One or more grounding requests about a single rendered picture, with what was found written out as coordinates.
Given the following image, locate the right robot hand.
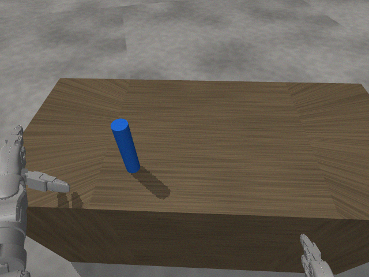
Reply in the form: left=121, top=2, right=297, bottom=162
left=300, top=234, right=334, bottom=277

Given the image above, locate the can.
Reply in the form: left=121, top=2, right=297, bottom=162
left=111, top=119, right=140, bottom=173

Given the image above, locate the left robot hand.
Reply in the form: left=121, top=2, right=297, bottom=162
left=0, top=125, right=70, bottom=193

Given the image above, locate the left robot arm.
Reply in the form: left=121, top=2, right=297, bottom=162
left=0, top=174, right=31, bottom=277

